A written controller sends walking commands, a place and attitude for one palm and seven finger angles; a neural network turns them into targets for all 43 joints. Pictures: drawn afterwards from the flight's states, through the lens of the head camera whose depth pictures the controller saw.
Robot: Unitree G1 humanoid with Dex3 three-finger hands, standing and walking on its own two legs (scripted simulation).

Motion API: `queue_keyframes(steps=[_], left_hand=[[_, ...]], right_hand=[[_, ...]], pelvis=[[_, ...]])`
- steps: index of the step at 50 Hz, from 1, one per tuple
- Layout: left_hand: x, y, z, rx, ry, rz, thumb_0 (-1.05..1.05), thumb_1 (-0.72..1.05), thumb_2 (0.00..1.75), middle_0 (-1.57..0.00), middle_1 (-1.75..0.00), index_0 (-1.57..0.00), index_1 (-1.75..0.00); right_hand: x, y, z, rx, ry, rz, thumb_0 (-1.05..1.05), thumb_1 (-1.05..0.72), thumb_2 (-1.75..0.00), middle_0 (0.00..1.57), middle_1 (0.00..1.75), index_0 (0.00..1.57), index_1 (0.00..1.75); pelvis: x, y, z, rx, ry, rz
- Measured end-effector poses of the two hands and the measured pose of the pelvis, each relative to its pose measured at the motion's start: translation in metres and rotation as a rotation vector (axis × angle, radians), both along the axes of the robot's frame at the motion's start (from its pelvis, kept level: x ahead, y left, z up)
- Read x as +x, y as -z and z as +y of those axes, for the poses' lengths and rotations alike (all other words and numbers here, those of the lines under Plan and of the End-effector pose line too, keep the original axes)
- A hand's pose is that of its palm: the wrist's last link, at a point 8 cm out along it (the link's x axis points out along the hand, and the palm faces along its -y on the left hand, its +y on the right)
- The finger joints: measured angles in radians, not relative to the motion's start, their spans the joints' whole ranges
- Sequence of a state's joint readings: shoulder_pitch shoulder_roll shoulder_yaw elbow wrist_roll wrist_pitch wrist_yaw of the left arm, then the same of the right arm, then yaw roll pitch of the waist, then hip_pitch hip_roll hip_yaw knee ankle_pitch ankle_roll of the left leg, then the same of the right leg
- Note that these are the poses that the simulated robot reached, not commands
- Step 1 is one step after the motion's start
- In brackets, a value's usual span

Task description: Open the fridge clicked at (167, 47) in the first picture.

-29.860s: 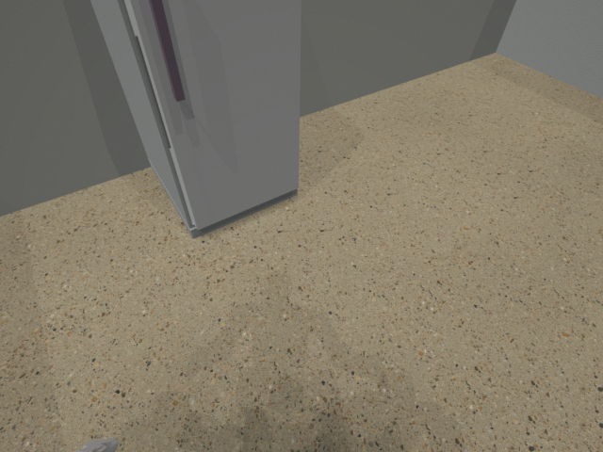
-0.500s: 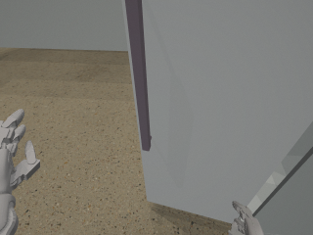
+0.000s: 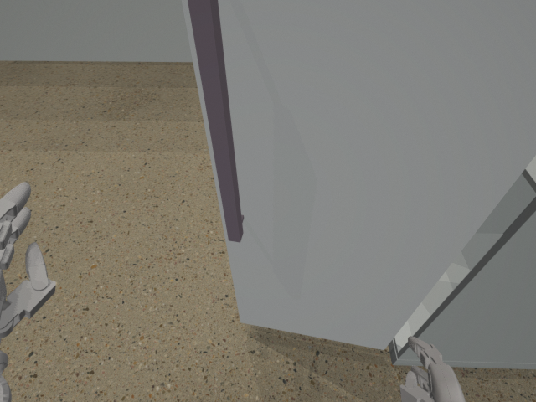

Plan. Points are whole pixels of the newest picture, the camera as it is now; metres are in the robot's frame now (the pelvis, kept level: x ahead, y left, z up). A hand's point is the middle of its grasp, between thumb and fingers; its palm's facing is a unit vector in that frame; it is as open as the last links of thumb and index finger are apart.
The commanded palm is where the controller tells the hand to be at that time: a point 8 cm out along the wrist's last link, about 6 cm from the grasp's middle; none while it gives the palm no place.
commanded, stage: step back with the hand held close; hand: left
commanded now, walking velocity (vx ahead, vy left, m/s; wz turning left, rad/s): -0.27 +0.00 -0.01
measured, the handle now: (226, 135) +0.47 +0.11 +0.17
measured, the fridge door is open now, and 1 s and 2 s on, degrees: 81 81 81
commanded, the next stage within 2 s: stop stepping back and stand still in 1.40 s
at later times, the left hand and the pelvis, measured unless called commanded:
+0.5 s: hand out of the picture +0.15 +0.28 +0.16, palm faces +0.44 -0.78 -0.44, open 7.4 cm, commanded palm +0.09 +0.31 +0.18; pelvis -0.05 +0.02 -0.02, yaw +0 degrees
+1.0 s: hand out of the picture +0.08 +0.29 +0.17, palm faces +0.45 -0.76 -0.47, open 7.4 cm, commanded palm +0.01 +0.33 +0.18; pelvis -0.12 +0.02 -0.02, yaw +3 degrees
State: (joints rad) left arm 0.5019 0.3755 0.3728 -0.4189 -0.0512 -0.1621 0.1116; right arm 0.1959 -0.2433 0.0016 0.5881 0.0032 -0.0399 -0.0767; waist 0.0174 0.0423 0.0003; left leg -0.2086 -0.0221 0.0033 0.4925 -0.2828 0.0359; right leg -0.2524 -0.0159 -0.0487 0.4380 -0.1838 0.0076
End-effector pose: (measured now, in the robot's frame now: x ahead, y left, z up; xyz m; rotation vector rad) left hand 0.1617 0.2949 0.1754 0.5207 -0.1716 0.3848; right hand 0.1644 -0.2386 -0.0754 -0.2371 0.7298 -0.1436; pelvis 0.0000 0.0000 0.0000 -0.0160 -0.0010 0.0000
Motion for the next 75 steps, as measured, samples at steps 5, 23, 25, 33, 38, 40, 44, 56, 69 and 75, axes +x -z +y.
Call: queue_keyframes(steps=[5, 23, 25, 33, 38, 40, 44, 56, 69, 75], left_hand=[[-0.006, -0.001, 0.009, 0.04, 0.014, 0.01, 0.02, 0.88, 0.9, -0.21, -0.3, -0.22, -0.3], [-0.051, 0.003, 0.02, 0.05, 0.018, -0.123, 0.02, 0.88, 0.9, -0.21, -0.3, -0.22, -0.3], [-0.054, 0.003, 0.023, 0.053, 0.018, -0.134, 0.02, 0.88, 0.9, -0.21, -0.3, -0.22, -0.3], [-0.068, -0.003, 0.028, 0.109, 0.005, -0.172, 0.02, 0.88, 0.9, -0.21, -0.3, -0.21, -0.3], [-0.076, 0.0, 0.017, 0.1, 0.035, -0.17, 0.02, 0.88, 0.9, -0.21, -0.3, -0.21, -0.3], [-0.081, 0.001, 0.012, 0.097, 0.057, -0.168, 0.02, 0.88, 0.9, -0.21, -0.3, -0.21, -0.3], [-0.095, 0.0, 0.011, 0.091, 0.093, -0.183, 0.02, 0.88, 0.9, -0.21, -0.3, -0.22, -0.3], [-0.152, -0.016, 0.053, 0.052, -0.037, -0.236, 0.02, 0.88, 0.9, -0.21, -0.3, -0.22, -0.3], [-0.167, -0.015, 0.005, 0.057, 0.246, -0.259, 0.02, 0.88, 0.9, -0.21, -0.3, -0.21, -0.3], [-0.198, -0.016, 0.024, 0.106, 0.207, -0.193, 0.02, 0.88, 0.9, -0.21, -0.3, -0.22, -0.3]], right_hand=[[-0.011, 0.0, 0.002, -0.017, 0.028, 0.016, 0.01, -0.9, -0.9, 0.21, 0.3, 0.2, 0.3], [-0.06, 0.002, 0.016, -0.039, 0.001, 0.01, 0.01, -0.9, -0.9, 0.21, 0.3, 0.21, 0.3], [-0.068, 0.003, 0.017, -0.049, 0.004, 0.02, 0.01, -0.9, -0.9, 0.21, 0.3, 0.21, 0.3], [-0.081, 0.007, 0.018, -0.051, -0.012, 0.02, 0.01, -0.9, -0.9, 0.21, 0.3, 0.21, 0.3], [-0.082, 0.008, 0.017, -0.035, -0.025, -0.005, 0.01, -0.9, -0.9, 0.21, 0.3, 0.21, 0.3], [-0.083, 0.007, 0.016, -0.033, -0.023, -0.016, 0.01, -0.9, -0.9, 0.21, 0.3, 0.21, 0.3], [-0.094, 0.002, 0.015, -0.05, -0.017, -0.007, 0.01, -0.9, -0.9, 0.21, 0.3, 0.21, 0.3], [-0.139, -0.012, 0.044, -0.049, -0.037, 0.013, 0.01, -0.9, -0.9, 0.21, 0.3, 0.21, 0.3], [-0.201, -0.005, 0.035, -0.03, 0.045, -0.065, 0.01, -0.9, -0.9, 0.21, 0.3, 0.21, 0.3], [-0.256, -0.005, 0.015, -0.057, 0.102, -0.01, 0.01, -0.9, -0.9, 0.21, 0.3, 0.21, 0.3]], pelvis=[[-0.009, 0.002, 0.006, 0.011, 0.01, 0.005], [-0.051, 0.015, 0.013, -0.008, 0.005, 0.009], [-0.055, 0.015, 0.015, -0.011, 0.003, 0.008], [-0.065, 0.018, 0.012, -0.013, -0.016, 0.007], [-0.08, 0.021, 0.007, -0.011, -0.006, 0.004], [-0.086, 0.022, 0.007, -0.013, -0.008, 0.006], [-0.098, 0.022, 0.011, -0.017, -0.033, 0.01], [-0.13, 0.001, 0.023, -0.095, -0.034, 0.042], [-0.194, 0.017, 0.021, -0.061, 0.062, 0.013], [-0.227, 0.013, 0.017, -0.072, 0.014, 0.028]])
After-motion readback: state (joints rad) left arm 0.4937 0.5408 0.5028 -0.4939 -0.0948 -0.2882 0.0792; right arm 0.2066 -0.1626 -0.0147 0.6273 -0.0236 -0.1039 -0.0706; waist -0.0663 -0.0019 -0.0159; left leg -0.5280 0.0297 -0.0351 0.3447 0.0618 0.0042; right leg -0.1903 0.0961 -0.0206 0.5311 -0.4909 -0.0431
